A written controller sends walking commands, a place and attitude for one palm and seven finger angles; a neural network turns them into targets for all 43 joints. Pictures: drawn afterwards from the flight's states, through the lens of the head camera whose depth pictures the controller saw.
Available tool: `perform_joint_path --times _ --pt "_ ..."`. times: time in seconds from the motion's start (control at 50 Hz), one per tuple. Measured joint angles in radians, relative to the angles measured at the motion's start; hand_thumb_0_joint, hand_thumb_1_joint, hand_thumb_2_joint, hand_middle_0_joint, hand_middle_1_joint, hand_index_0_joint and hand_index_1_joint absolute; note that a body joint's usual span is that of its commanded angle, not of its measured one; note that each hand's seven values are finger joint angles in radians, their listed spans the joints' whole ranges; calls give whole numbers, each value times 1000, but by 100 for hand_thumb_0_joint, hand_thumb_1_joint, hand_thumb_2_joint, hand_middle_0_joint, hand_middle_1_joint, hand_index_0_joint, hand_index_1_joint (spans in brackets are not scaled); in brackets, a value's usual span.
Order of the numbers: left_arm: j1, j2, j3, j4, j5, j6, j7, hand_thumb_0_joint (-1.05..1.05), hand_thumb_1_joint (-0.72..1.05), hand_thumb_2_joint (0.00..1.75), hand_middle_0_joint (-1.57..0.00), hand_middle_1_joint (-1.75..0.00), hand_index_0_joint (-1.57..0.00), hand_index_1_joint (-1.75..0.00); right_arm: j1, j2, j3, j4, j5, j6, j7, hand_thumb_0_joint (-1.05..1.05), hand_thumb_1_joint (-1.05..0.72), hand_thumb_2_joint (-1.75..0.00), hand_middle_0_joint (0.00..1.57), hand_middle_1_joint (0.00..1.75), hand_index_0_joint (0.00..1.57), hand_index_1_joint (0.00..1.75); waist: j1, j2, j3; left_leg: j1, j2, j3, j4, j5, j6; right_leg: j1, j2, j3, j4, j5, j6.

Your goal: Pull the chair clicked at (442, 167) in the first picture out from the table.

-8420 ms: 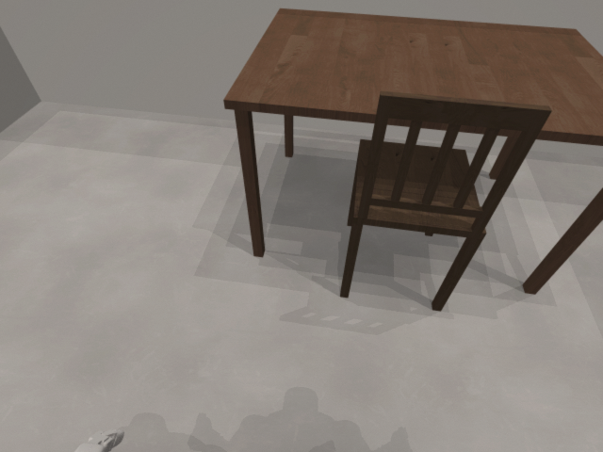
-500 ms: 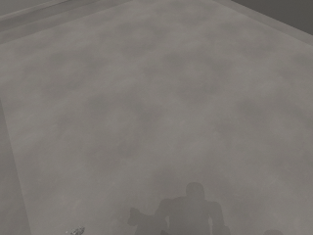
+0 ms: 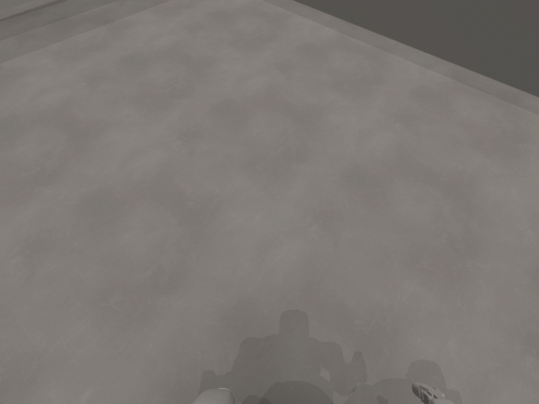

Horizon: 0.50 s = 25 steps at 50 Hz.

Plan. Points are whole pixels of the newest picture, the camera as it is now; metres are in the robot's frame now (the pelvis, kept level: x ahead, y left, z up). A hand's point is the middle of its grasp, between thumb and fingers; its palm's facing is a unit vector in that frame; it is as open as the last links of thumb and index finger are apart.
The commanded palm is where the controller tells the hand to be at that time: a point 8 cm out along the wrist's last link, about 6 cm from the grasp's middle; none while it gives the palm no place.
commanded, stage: turn to face it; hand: left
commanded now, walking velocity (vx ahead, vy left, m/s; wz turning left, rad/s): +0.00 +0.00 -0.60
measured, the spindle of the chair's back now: out of the picture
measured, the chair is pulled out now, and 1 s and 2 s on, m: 0.00 0.00 0.00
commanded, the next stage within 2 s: none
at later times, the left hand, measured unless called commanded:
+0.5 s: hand (169, 377) +0.17 +0.20 -0.16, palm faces -0.31 -0.92 -0.22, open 7.4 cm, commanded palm none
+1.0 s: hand (214, 378) +0.17 +0.12 -0.16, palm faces -0.54 -0.81 -0.23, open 7.4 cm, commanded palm none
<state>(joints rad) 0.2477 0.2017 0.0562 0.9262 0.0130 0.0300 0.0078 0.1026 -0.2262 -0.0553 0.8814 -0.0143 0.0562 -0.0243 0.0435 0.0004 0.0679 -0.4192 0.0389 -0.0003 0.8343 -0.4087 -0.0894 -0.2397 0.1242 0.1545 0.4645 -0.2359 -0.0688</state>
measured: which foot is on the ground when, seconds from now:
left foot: up 0.00-0.08, down 0.10-0.60, up 0.62-1.00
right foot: down 0.00-0.10, up 0.12-0.58, down 0.60-1.00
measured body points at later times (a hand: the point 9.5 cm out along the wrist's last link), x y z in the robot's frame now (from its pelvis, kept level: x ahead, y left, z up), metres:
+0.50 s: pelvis +0.00 +0.03 +0.00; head +0.04 +0.03 +0.45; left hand +0.19 +0.25 -0.15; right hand -0.05 -0.22 -0.14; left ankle +0.00 +0.13 -0.74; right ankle -0.05 -0.11 -0.69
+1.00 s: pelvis +0.00 +0.00 +0.00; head +0.03 -0.03 +0.45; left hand +0.20 +0.16 -0.14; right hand -0.07 -0.27 -0.14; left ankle +0.10 +0.11 -0.70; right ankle -0.04 -0.09 -0.74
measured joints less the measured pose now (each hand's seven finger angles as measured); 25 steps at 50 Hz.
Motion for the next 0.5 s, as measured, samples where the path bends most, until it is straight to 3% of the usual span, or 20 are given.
perform_joint_path --times 0.08,0.12,0.16,0.22,0.26,0.4,0.5 --pt "15 24 10 9 -3 12 3 1 90 90 -20 -30 -20 -30 -5 15 9 -22 9 -18 -6 0 -91 -90 20 30 20 30 7 -26 -6 105 -27 1 -226 70 23 -28 17 47 36 -14 27" --pt "11 43 19 13 -10 21 2 1 90 90 -20 -30 -20 -30 2 25 15 -30 6 -33 -8 0 -91 -90 20 30 20 30 4 -48 -6 137 -31 19 -295 125 78 -70 22 57 130 -92 49" --pt "1 57 28 16 -5 26 -2 1 90 90 -20 -30 -20 -29 11 33 27 -35 -1 -34 -5 0 -91 -90 20 30 20 30 9 -60 4 151 -22 52 -289 111 112 -142 7 1 340 -211 83" --pt "-5 74 40 14 4 30 -15 1 90 90 -20 -30 -20 -29 34 45 36 -35 -8 -34 -8 0 -91 -90 20 30 20 30 5 -58 6 187 2 91 -322 111 122 -224 -38 -70 595 -218 121" --pt "-11 82 44 9 4 33 -22 1 90 90 -20 -30 -20 -29 51 50 38 -31 -11 -36 -7 0 -91 -90 20 30 20 30 0 -52 7 206 17 113 -343 117 123 -247 -73 -93 671 -199 138" --pt "-55 79 41 -5 2 49 -31 1 91 90 -19 -30 -19 -29 120 52 28 2 -11 -43 1 0 -91 -90 20 30 20 30 -28 -25 8 240 63 196 -348 102 116 -223 -159 -144 585 -183 162" --pt "-104 56 30 -19 2 48 -33 1 91 90 -19 -30 -19 -29 161 31 9 34 -16 -38 8 0 -91 -90 20 30 20 30 -59 -3 16 242 98 264 -305 70 94 -163 -173 -197 409 -192 147"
